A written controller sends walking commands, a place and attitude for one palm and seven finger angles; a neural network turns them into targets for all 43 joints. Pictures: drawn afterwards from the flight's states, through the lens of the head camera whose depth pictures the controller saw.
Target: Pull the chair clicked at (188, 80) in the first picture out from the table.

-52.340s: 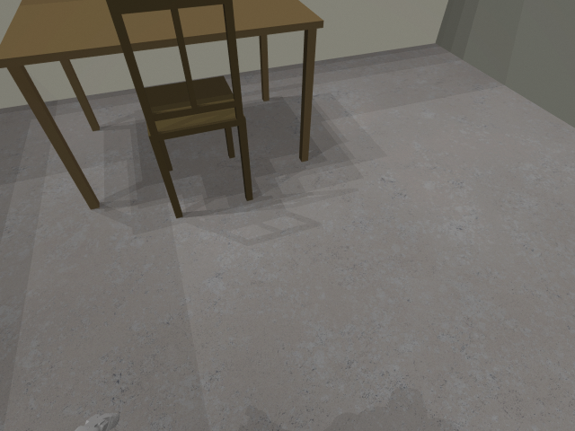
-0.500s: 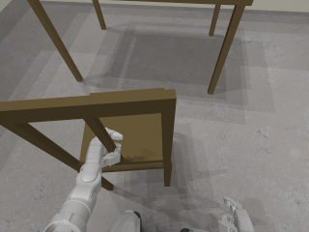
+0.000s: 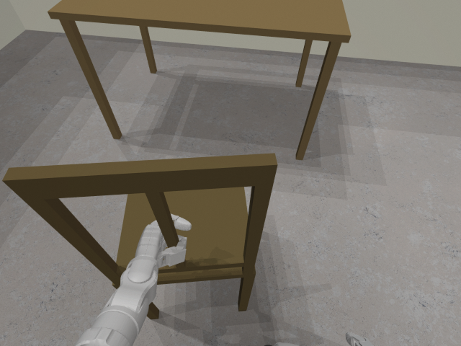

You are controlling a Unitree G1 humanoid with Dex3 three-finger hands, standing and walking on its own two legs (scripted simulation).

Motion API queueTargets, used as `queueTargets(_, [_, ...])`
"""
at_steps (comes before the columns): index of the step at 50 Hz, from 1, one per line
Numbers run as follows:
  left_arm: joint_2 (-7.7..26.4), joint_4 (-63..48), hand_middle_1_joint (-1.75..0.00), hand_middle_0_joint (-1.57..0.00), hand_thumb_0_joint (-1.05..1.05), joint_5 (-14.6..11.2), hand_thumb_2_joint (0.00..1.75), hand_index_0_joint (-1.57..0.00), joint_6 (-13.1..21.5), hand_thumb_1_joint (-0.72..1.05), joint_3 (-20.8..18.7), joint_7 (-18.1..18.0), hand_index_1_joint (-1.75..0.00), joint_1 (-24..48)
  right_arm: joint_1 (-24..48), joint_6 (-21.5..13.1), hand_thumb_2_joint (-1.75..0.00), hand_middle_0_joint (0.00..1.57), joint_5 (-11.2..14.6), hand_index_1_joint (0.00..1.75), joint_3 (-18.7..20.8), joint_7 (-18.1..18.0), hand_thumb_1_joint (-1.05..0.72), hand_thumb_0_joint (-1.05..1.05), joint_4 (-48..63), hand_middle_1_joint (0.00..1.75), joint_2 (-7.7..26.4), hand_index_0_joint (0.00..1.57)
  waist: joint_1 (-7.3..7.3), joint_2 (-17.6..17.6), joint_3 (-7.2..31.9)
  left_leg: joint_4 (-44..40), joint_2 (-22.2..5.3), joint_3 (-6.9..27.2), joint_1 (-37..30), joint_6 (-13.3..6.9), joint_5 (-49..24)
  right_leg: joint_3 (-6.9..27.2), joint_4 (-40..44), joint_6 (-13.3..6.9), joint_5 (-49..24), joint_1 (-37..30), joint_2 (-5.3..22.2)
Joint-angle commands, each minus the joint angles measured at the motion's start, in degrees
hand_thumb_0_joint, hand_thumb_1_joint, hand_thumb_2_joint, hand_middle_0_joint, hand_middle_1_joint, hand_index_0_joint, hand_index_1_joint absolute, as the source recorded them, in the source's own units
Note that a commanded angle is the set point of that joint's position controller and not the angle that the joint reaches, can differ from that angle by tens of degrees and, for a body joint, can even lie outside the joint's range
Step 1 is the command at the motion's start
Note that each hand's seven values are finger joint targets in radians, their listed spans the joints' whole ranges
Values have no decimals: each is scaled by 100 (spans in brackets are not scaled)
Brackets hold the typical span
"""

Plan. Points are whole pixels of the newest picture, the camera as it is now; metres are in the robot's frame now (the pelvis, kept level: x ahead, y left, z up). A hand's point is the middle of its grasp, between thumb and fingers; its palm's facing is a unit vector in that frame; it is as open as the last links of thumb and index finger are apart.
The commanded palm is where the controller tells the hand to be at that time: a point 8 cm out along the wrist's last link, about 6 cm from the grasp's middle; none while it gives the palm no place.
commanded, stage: stop walking, hand still on the chair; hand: left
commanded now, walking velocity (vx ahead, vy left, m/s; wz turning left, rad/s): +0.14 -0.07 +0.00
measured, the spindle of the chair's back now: (170, 234) +0.32 +0.13 -0.05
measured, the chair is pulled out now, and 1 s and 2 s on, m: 0.69 0.71 0.71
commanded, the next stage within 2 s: open the thumb and straighten the fingers in 0.60 s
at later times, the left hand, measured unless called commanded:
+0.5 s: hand (178, 258) +0.28 +0.12 -0.07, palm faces -0.07 -0.98 -0.17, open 5.5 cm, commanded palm +0.27 +0.17 -0.05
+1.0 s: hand (177, 253) +0.29 +0.12 -0.06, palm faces -0.06 -0.99 -0.16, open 9.5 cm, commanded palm +0.27 +0.17 -0.04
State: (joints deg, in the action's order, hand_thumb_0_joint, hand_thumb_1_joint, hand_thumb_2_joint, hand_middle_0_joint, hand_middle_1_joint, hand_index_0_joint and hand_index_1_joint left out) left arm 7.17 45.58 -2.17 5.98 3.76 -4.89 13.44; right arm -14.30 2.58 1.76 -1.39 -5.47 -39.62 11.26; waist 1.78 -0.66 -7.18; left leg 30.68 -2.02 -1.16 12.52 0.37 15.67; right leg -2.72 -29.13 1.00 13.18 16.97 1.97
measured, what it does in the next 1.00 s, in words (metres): stands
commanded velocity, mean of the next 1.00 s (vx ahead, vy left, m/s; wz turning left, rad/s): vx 0.01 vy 0.00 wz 0.00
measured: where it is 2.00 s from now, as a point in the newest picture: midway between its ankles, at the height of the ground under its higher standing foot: outside the picture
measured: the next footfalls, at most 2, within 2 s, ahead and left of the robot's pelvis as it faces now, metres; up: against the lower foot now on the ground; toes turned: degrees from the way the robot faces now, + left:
none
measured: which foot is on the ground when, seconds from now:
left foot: down 0.00-1.00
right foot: down 0.00-1.00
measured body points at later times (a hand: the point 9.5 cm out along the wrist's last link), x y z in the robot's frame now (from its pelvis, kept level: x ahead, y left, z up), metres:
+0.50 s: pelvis +0.04 +0.00 +0.00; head +0.05 -0.01 +0.45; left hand +0.28 +0.17 -0.05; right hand +0.17 -0.25 -0.11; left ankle +0.01 +0.12 -0.74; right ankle +0.07 -0.13 -0.73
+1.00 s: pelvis +0.04 +0.00 -0.01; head +0.08 -0.02 +0.43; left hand +0.29 +0.17 -0.05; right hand +0.18 -0.26 -0.12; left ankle +0.01 +0.12 -0.73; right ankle +0.07 -0.13 -0.74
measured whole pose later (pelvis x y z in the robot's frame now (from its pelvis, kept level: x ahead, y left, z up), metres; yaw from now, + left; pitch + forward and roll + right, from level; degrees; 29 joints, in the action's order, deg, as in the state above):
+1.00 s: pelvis +0.04 +0.00 -0.01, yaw +0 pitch +6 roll +0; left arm 8.7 21.8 -2.2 2.2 4.3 -2.1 -5.5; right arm -12.4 -3.6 2.9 0.3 -2.9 -35.6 14.9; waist 2.7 -1.8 1.9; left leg 37.7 -0.9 -0.6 22.5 0.8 21.4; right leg -2.1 -38.0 0.7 16.1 28.1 2.8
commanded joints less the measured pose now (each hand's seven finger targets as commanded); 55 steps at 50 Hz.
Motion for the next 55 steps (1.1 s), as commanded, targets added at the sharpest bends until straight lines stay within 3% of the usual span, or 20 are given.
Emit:
queueTargets(1, [496, -1094, -145, -50, 0, 140, 90, -50, 389, 90, -60, -75, -145, 1556, 358, -300, -90, 20, -64, 30, 240, -66, -90, 0, 660, 30, 806, 20, -64, -71, 1232, -1025, -352, 482, 513, -363, 1857, 588, 749, -184, 1857, -505, 192])
queueTargets(3, [696, -1084, -145, -50, 0, 123, 90, -50, 416, 90, -199, -71, -145, 1324, 283, -339, -90, 20, -89, 30, 250, -113, -90, 0, 538, 30, 820, 20, -46, 401, 1002, -864, -228, 426, 367, -328, 1512, 790, 1116, -208, 1950, -259, 294])
queueTargets(7, [623, -1109, -145, -50, 0, 179, 90, -50, 509, 90, -232, -65, -145, 917, 330, -439, -90, 20, -156, 30, 217, -140, -90, 0, 480, 30, 713, 20, -45, 813, 1152, -560, -66, 254, -44, -249, 576, 1071, 1403, -276, 1609, -266, 623])
queueTargets(9, [656, -1190, -145, -50, 0, 203, 90, -50, 541, 90, -261, -81, -145, 684, 356, -524, -90, 20, -151, 30, 217, -147, -90, 0, 442, 30, 726, 20, -71, 261, 1238, -804, -179, 362, -220, -252, 269, 911, 1222, -221, 1142, -295, 507])
queueTargets(11, [521, -1123, -145, -50, 0, 230, 90, -50, 553, 90, -156, -78, -145, 548, 405, -548, -90, 20, -132, 30, 201, -146, -90, 0, 485, 30, 710, 20, -108, 216, 1084, -989, -293, 473, -86, -263, 468, 815, 1138, -174, 1207, -156, 413])
queueTargets(13, [555, -1245, -145, -50, 0, 214, 90, -50, 578, 90, -150, -87, -145, 437, 414, -568, -90, 20, -106, 30, 221, -163, -90, 0, 481, 30, 736, 20, -97, 188, 1030, -1045, -350, 509, -107, -256, -49, 696, 1007, -187, 530, -318, 373])
queueTargets(16, [438, -1334, -145, -50, 0, 211, 90, -50, 602, 90, -91, -86, -145, 146, 452, -589, -90, 20, -109, 30, 254, -158, -90, 0, 560, 30, 757, 20, -124, 378, 1422, -916, -417, 461, -354, -202, -1045, 631, 639, -229, -813, -726, 414])
queueTargets(20, [409, -1586, -145, -50, 0, 204, 90, -50, 610, 90, 3, -69, -145, -83, 471, -581, -90, 20, -99, 30, 281, -156, -90, 0, 627, 30, 783, 20, -106, 181, 1691, -823, -460, 434, -589, -122, -1830, 571, 393, -259, -1859, -954, 456])
queueTargets(32, [408, -1896, -145, -50, 0, 181, 90, -50, 452, 90, 30, -109, -145, -333, 600, -395, -90, 20, -110, 30, 252, -155, -90, 0, 794, 30, 743, 20, -100, 218, 1560, -886, -419, 350, -535, -93, -1356, 651, 575, -272, -1654, -937, 511])
queueTargets(35, [665, -2372, -145, -50, 0, 186, 90, -50, 460, 90, -185, -156, -145, -264, 637, -382, -90, 20, -115, 30, 251, -157, -90, 0, 848, 30, 742, 20, -121, 46, 1572, -918, -425, 355, -496, -109, -1316, 647, 606, -264, -1557, -1010, 501])
queueTargets(36, [8, -1768, -145, -50, 0, -83, 84, -50, 227, 78, 250, 18, -145, -838, 641, -449, -90, 20, 183, 30, 284, 33, -90, 0, 832, 30, 910, 20, 220, 852, 1359, -702, -144, 96, 300, -85, -904, 29, 299, -188, -1125, -633, 286])
queueTargets(37, [350, -2312, -145, -50, 0, -118, 78, -50, 306, 66, -1, 109, -145, -380, 718, -530, -90, 20, 176, 30, 296, 107, -90, 0, 919, 30, 967, 20, 117, 1038, 1473, -558, -105, 88, 552, -123, -733, 56, 171, -190, -1028, -546, 248])
queueTargets(39, [745, -2737, -145, -50, 0, -131, 67, -50, 374, 42, -320, 173, -145, -458, 731, -629, -90, 20, 157, 30, 354, 154, -90, 0, 978, 30, 957, 20, 45, 484, 1764, -418, -27, 29, 609, -130, -572, 113, 75, -199, -801, -491, 240])
queueTargets(42, [487, -3300, -145, -50, 0, -24, 49, -50, 317, 5, -27, 266, -145, -888, 729, -815, -90, 20, 101, 30, 320, 255, -90, 0, 1140, 30, 854, 20, -39, -498, 2035, -150, 55, -37, 656, -77, -670, 67, -180, -256, -706, -191, 200])
queueTargets(43, [514, -3375, -145, -50, 0, -4, 43, -50, 242, -7, 3, 261, -145, -870, 664, -848, -90, 20, 104, 30, 328, 274, -90, 0, 1135, 30, 863, 20, 42, -436, 1972, -88, 41, 9, 720, -64, -683, 34, -213, -267, -708, -124, 182])
queueTargets(46, [542, -3363, -138, -47, 0, -25, 26, -47, -28, -43, -159, 244, -138, -1382, 627, -912, -90, 20, 91, 30, 345, 304, -90, 0, 1249, 30, 938, 20, -49, 6, 2085, 117, 60, 35, 1108, -80, -454, -11, -444, -221, -534, 50, 142])
queueTargets(47, [659, -3562, -130, -45, 0, -43, 20, -45, -98, -55, -206, 220, -130, -825, 639, -919, -90, 20, 98, 30, 332, 270, -90, 0, 1260, 30, 965, 20, 56, 73, 2092, 175, 80, 31, 1165, -101, -358, 17, -454, -185, -500, 113, 147])
queueTargets(48, [764, -3539, -123, -43, 0, -69, 20, -43, -186, -55, -345, 202, -123, -887, 617, -940, -90, 20, 92, 30, 365, 238, -90, 0, 1263, 30, 988, 20, 18, 147, 2130, 221, 80, 35, 1204, -111, -338, 18, -505, -188, -463, 95, 137])
queueTargets(51, [374, -3713, -101, -35, 0, -111, 20, -35, -373, -55, -69, 215, -101, -1168, 582, -1031, -90, 20, 87, 30, 348, 206, -90, 0, 1392, 30, 984, 20, 19, 267, 2213, 374, 100, 30, 1307, -109, -342, -36, -663, -154, -460, 271, 125])
queueTargets(55, [565, -3970, -73, -25, 0, -139, 20, -25, -543, -55, -268, 235, -73, -1435, 457, -1129, -90, 20, 55, 30, 384, 147, -90, 0, 1436, 30, 1041, 20, -6, 462, 2468, 604, 120, 52, 1452, -110, -579, -44, -900, -141, -812, 207, 127])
